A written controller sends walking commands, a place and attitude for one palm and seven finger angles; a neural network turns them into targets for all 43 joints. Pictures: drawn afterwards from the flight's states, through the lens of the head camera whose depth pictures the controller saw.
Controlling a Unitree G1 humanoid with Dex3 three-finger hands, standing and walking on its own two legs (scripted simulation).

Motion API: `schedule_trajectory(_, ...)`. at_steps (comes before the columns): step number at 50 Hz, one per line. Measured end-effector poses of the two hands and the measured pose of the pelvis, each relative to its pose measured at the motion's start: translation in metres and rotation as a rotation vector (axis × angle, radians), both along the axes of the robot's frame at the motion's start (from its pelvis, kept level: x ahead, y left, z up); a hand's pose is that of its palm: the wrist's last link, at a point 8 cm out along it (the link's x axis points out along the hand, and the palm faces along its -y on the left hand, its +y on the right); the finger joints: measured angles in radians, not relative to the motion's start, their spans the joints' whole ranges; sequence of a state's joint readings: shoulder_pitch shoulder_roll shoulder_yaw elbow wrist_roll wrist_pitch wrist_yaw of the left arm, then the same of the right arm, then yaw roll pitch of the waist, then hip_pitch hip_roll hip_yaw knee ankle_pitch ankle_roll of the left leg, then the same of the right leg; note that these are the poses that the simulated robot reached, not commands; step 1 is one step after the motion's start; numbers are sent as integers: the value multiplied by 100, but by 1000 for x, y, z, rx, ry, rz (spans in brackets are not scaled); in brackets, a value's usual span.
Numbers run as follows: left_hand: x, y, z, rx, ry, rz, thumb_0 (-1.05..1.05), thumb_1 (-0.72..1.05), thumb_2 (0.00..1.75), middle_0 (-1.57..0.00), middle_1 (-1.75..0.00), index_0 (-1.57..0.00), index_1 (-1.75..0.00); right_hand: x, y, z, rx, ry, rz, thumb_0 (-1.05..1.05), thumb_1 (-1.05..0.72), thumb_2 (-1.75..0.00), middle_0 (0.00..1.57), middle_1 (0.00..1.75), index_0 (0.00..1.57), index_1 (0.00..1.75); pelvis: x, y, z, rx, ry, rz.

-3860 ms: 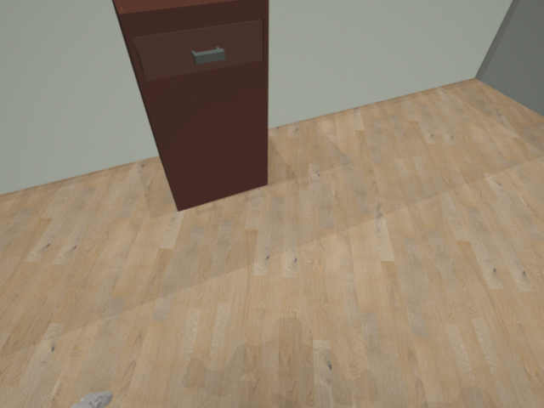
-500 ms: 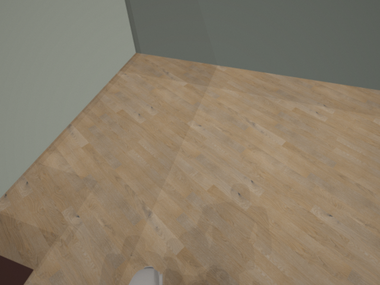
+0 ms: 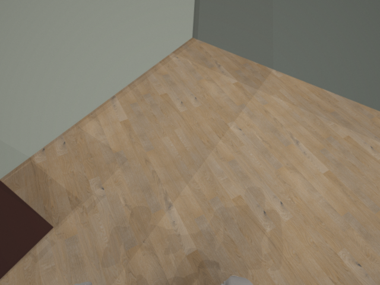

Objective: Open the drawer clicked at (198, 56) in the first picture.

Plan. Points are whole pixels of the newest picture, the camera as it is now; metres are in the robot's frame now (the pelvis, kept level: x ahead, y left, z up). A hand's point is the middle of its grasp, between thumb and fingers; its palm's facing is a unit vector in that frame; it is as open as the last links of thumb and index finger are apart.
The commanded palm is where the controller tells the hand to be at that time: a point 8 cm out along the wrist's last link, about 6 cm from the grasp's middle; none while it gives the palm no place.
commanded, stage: turn to face it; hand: left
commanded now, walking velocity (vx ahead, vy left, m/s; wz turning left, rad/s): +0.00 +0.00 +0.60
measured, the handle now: out of the picture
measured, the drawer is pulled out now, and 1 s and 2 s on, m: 0.00 0.00 0.00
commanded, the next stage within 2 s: take the last steps up to it in 1.46 s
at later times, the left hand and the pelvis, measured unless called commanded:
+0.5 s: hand out of the picture -0.02 +0.16 -0.16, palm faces +0.34 -0.91 -0.25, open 7.4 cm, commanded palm none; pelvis -0.03 -0.05 +0.00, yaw +20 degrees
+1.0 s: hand out of the picture -0.08 +0.23 -0.16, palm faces +0.60 -0.76 -0.25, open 7.4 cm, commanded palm none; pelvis -0.05 -0.01 +0.00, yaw +36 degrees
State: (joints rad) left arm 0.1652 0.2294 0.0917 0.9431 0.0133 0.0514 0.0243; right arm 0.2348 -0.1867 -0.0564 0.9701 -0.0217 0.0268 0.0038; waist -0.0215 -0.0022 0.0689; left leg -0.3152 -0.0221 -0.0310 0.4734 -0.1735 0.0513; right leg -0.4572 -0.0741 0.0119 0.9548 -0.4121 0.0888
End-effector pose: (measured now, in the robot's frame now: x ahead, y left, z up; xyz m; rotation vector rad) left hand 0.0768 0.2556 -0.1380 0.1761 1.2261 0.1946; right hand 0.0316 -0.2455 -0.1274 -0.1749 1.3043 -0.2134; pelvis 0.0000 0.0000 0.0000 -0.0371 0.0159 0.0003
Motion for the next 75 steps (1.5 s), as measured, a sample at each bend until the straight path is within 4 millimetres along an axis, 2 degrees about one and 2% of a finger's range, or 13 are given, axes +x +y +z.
schedule_trajectory(8,12,-29,15,56,-141,36,1,91,90,-20,-30,-20,-30,16,-47,-20,19,-20,61,0,-90,-90,21,30,21,30,-8,-38,-11,34,5,99)
schedule_trajectory(13,-17,-50,29,73,-151,88,1,90,90,-20,-30,-20,-30,40,-67,-20,25,-45,130,0,-91,-90,20,30,20,30,-13,-53,-6,55,-21,176)
schedule_trajectory(18,-52,-60,29,60,-122,164,1,90,90,-20,-30,-20,-30,64,-70,-11,28,-62,216,0,-91,-90,20,30,20,30,-16,-60,-1,74,-31,249)
schedule_trajectory(24,-111,-60,14,25,-48,279,1,90,90,-20,-30,-20,-30,92,-48,-6,11,-46,346,0,-91,-90,20,30,20,30,-24,-54,-3,68,-25,336)
schedule_trajectory(32,-209,-30,-26,-22,98,467,1,90,90,-20,-30,-20,-30,138,26,2,-25,-149,547,0,-91,-90,20,30,20,30,-41,-22,-20,43,-8,442)
schedule_trajectory(35,-228,-19,-24,-23,139,504,1,90,90,-20,-30,-20,-30,139,46,13,-26,-179,585,0,-91,-90,20,30,20,30,-46,-15,-14,25,-13,460)
schedule_trajectory(39,-230,-6,-13,-16,96,537,1,91,90,-20,-30,-20,-30,132,60,21,-30,-167,617,0,-91,-90,21,30,20,30,-51,-9,-4,4,-15,508)
schedule_trajectory(46,-211,6,2,20,-28,574,1,91,90,-20,-30,-20,-30,117,66,18,-10,-122,649,0,-90,-90,21,30,21,30,-54,-8,2,8,-13,585)
schedule_trajectory(52,-187,1,14,52,-110,592,1,91,90,-20,-30,-20,-30,107,51,5,5,-65,661,0,-90,-90,21,30,21,30,-52,-20,0,19,-5,654)
schedule_trajectory(58,-175,-21,25,105,-176,619,1,91,90,-20,-30,-20,-30,111,24,-17,27,-4,685,0,-90,-90,21,30,21,30,-45,-44,-8,39,9,726)
schedule_trajectory(61,-185,-40,29,128,-169,643,1,90,90,-20,-30,-20,-30,120,17,-25,34,8,709,0,-90,-90,21,30,21,30,-43,-55,-10,44,-3,765)
schedule_trajectory(68,-231,-83,31,103,-98,768,1,90,90,-20,-30,-20,-30,140,20,-17,31,21,805,0,-91,-90,20,30,20,30,-42,-62,-1,73,-11,857)
schedule_trajectory(75,-295,-123,11,26,2,890,1,90,90,-20,-30,-20,-30,153,62,-10,4,3,929,0,-91,-90,20,30,20,30,-57,-57,-3,72,-5,921)
